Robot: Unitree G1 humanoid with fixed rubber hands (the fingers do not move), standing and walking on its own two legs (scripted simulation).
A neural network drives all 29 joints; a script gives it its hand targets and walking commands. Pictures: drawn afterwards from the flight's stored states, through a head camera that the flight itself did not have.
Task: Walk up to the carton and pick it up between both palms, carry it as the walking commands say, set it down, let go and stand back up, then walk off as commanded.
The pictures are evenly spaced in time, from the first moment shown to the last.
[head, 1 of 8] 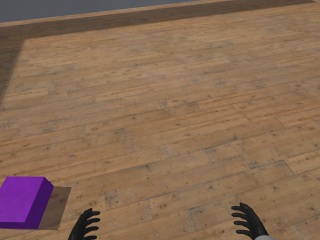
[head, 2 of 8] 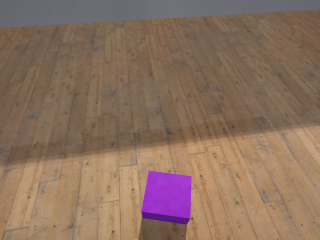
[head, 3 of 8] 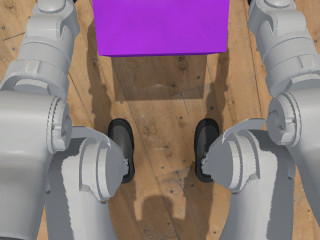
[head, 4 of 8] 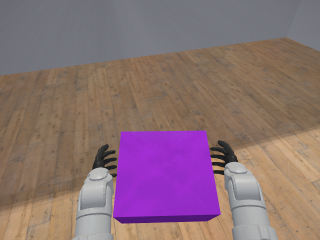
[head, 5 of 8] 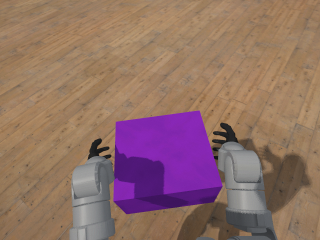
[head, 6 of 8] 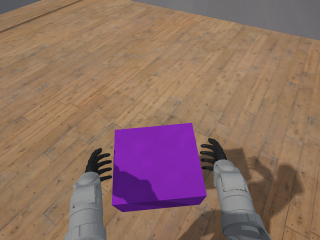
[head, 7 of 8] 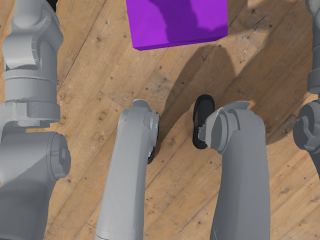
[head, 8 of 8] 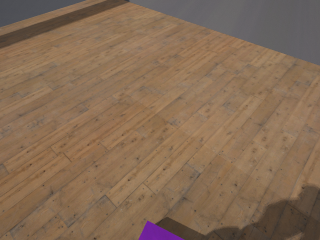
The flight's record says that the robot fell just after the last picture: no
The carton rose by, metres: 0.71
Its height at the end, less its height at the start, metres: +0.00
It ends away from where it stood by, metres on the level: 3.78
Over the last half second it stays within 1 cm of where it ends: yes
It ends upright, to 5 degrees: yes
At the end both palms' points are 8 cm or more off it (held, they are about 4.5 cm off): yes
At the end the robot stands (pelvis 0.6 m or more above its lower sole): yes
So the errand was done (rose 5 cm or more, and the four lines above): yes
